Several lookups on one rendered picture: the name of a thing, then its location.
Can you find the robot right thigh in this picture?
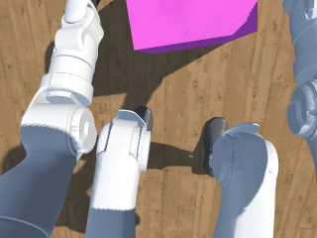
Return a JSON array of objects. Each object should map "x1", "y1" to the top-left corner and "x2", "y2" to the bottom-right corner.
[{"x1": 212, "y1": 132, "x2": 276, "y2": 238}]

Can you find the left robot hand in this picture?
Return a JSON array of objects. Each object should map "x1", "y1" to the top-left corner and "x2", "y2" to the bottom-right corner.
[{"x1": 90, "y1": 0, "x2": 101, "y2": 11}]

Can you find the right robot upper arm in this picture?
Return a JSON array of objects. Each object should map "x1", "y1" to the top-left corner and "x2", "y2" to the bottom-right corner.
[{"x1": 286, "y1": 79, "x2": 317, "y2": 184}]

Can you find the left robot upper arm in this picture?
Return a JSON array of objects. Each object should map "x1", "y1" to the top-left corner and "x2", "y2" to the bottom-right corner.
[{"x1": 0, "y1": 103, "x2": 97, "y2": 238}]

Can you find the carton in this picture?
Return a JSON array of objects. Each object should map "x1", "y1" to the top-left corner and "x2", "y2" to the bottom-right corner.
[{"x1": 126, "y1": 0, "x2": 258, "y2": 55}]

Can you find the right robot forearm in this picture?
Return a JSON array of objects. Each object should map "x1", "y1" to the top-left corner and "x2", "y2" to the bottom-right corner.
[{"x1": 282, "y1": 0, "x2": 317, "y2": 85}]

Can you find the left robot forearm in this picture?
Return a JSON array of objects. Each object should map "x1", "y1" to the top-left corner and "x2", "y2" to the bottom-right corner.
[{"x1": 20, "y1": 0, "x2": 104, "y2": 146}]

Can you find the right robot foot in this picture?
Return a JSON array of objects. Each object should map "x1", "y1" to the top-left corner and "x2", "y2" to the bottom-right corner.
[{"x1": 203, "y1": 117, "x2": 229, "y2": 177}]

